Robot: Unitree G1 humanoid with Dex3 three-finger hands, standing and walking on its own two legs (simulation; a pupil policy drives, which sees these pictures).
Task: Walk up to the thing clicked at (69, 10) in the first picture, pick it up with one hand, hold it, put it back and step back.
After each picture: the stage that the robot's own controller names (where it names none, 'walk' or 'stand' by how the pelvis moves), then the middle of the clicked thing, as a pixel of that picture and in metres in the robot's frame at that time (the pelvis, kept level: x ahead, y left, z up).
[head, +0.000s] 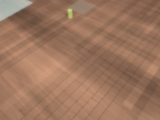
stand; (70, 13) +2.01 +0.19 -0.72
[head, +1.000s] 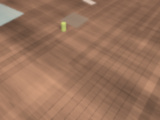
walk; (63, 26) +1.88 +0.19 -0.72
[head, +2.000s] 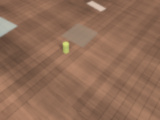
walk; (65, 47) +1.26 +0.15 -0.72
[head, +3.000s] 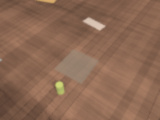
walk; (60, 88) +0.76 +0.20 -0.70
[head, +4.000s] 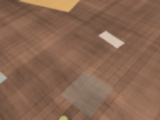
walk; out of the picture +0.45 +0.21 -0.70
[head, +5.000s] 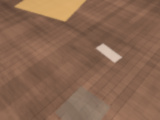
stand; out of the picture +0.32 +0.19 -0.72
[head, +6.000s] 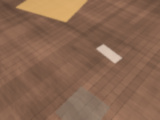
stand; out of the picture +0.33 +0.20 -0.73
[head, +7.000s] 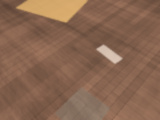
stand; out of the picture +0.32 +0.21 -0.73
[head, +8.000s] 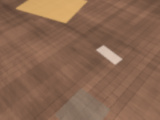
stand; out of the picture +0.31 +0.21 -0.73
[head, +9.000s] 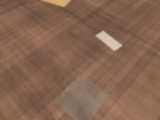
go down; out of the picture +0.33 +0.20 -0.71
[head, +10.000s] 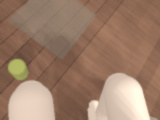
go down; (19, 70) +0.41 +0.22 -0.29
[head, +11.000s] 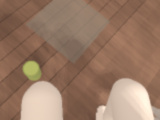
close in; (32, 71) +0.41 +0.21 -0.31
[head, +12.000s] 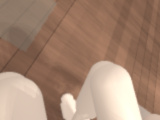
close in; out of the picture +0.40 +0.24 -0.22
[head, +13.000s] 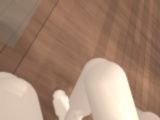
close; out of the picture +0.39 +0.25 -0.22
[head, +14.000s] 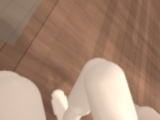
lift; out of the picture +0.37 +0.23 -0.23
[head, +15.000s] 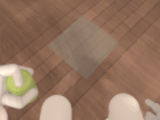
lift; (23, 87) +0.31 +0.20 -0.02
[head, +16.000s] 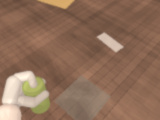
hold; (37, 95) +0.31 +0.17 +0.01
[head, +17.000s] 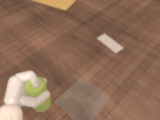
hold; (38, 94) +0.32 +0.17 +0.00
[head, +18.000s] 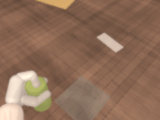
crouch; (39, 94) +0.32 +0.17 +0.00
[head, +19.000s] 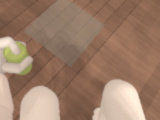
lower; (19, 59) +0.42 +0.19 -0.09
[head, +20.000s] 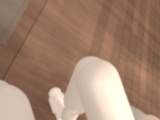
lower; out of the picture +0.42 +0.26 -0.23
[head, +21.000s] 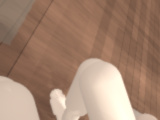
lower; out of the picture +0.41 +0.26 -0.23
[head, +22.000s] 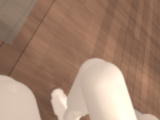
lower; out of the picture +0.40 +0.26 -0.22
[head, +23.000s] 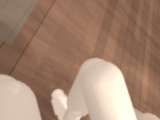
lower; out of the picture +0.40 +0.26 -0.22
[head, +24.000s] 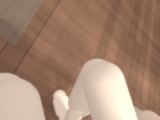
open; out of the picture +0.39 +0.24 -0.23
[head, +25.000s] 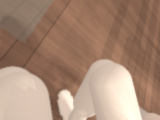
stand; out of the picture +0.39 +0.23 -0.22
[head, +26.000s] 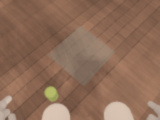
walk; (51, 94) +0.39 +0.18 -0.48
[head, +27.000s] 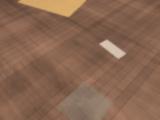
stand; out of the picture +0.34 +0.17 -0.66
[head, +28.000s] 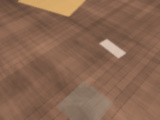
stand; out of the picture +0.34 +0.18 -0.66
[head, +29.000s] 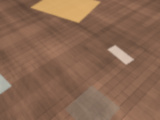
stand; out of the picture +0.35 +0.16 -0.72
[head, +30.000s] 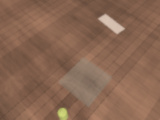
walk; (63, 114) +0.39 +0.14 -0.70
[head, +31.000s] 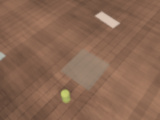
walk; (65, 96) +0.58 +0.16 -0.70
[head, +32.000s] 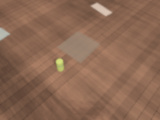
walk; (60, 65) +0.92 +0.23 -0.70
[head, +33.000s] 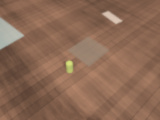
stand; (69, 66) +0.99 +0.16 -0.71
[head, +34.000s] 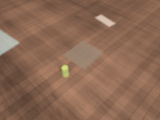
stand; (65, 71) +0.99 +0.19 -0.73
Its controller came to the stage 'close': yes
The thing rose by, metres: 0.72
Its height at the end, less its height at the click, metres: +0.00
